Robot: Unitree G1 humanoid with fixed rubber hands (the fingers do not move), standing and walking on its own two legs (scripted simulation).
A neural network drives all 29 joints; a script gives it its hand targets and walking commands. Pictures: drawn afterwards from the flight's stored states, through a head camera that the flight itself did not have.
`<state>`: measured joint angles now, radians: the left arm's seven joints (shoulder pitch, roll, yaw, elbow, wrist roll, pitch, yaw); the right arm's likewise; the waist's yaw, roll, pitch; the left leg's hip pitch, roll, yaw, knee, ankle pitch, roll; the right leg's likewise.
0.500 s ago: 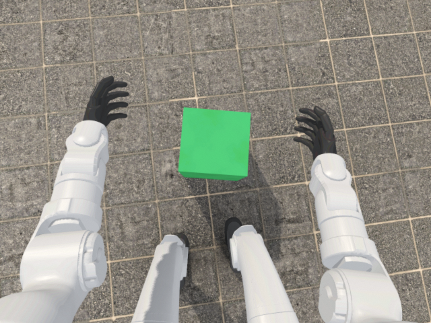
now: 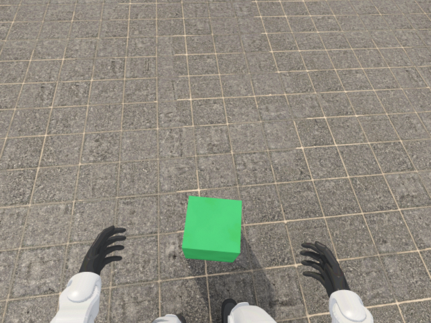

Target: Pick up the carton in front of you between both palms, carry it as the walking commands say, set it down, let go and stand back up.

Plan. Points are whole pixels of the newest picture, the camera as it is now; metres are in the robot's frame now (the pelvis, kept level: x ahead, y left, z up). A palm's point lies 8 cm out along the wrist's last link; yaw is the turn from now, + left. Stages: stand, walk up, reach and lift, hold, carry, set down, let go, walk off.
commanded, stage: let go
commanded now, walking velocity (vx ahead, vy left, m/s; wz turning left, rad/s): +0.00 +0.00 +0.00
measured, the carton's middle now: (212, 231) +0.42 -0.02 -0.64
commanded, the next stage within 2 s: stand in 0.58 s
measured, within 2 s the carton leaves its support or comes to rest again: neither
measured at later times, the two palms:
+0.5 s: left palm (65, 298) +0.17 +0.25 -0.05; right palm (333, 289) +0.17 -0.22 -0.06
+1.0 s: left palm (33, 313) +0.15 +0.30 -0.07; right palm (355, 297) +0.15 -0.27 -0.09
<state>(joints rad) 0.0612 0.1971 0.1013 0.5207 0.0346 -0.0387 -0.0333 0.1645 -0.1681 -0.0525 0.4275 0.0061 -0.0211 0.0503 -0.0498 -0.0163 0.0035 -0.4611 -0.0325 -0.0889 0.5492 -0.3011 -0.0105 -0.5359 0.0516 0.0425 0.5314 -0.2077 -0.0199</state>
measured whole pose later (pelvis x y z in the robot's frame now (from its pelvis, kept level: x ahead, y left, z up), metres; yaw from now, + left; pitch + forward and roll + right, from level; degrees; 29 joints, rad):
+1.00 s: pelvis +0.02 +0.01 +0.00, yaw +1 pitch +0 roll +0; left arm 0.19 0.32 0.06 0.73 0.04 0.01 0.01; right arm 0.21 -0.34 -0.05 0.69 -0.03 0.03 -0.03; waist 0.01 0.05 0.03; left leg -0.16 -0.05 -0.09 0.51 -0.35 0.01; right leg -0.25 0.04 0.04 0.54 -0.29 -0.02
